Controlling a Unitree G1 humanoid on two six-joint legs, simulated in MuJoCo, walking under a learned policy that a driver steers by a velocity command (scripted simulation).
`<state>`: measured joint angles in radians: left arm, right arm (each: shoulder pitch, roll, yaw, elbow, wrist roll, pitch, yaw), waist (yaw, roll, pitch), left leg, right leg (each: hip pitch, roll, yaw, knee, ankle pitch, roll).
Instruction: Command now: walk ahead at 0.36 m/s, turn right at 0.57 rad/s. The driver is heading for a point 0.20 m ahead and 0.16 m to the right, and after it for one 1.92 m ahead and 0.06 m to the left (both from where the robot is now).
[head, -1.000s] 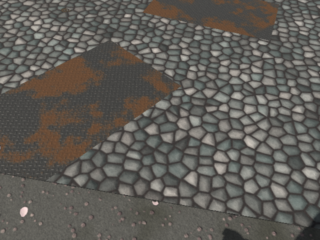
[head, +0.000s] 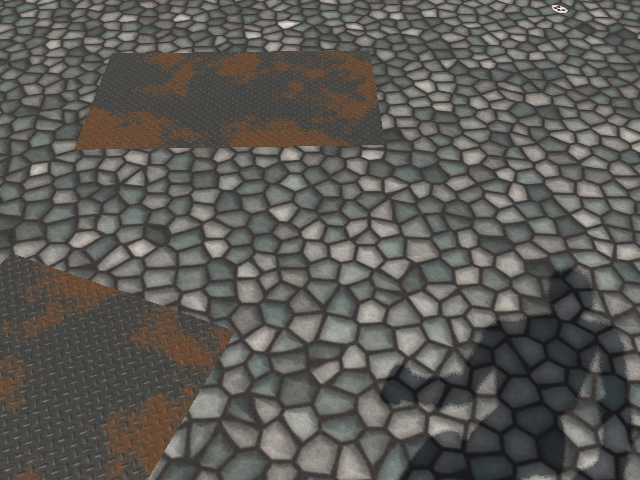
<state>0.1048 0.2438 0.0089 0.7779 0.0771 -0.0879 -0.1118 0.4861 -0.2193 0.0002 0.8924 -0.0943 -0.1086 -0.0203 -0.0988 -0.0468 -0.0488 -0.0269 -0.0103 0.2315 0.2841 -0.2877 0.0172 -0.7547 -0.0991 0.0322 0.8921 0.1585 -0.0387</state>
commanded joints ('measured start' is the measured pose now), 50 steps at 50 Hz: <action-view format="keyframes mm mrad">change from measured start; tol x32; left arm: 1 -32 30 4 -50 -16 -9 -3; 9 -159 28 2 -52 20 30 6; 14 380 326 113 97 -83 44 71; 50 147 160 128 -28 -54 85 160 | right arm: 1 -53 -75 -2 -43 9 -28 -10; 50 -387 -133 -110 -377 103 131 -7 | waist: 1 55 83 87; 11 104 45 228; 15 254 -186 -552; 21 41 18 -40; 39 136 271 42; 50 134 -226 -42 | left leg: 1 9 214 -43 -1 393 134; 10 140 268 -31 269 266 48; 12 -228 161 51 899 382 -15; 13 -650 27 34 1378 -538 -112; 14 -861 7 -186 1706 -677 -154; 26 -506 57 -312 677 185 -151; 34 -149 164 -407 228 419 26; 36 -365 210 -580 61 49 126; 47 -357 79 -534 248 241 87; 50 -687 -60 -317 681 -269 -22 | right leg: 1 -16 -44 23 -231 221 -9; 10 179 -28 -85 -540 104 -6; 12 714 120 -158 -500 331 -67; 14 1433 -271 330 -139 1299 -357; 15 1458 -312 424 -261 1022 -459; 17 1065 -296 433 -436 334 -375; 20 361 -227 329 -583 160 -324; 34 264 105 79 -327 -612 -3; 50 685 -301 386 -542 -91 -235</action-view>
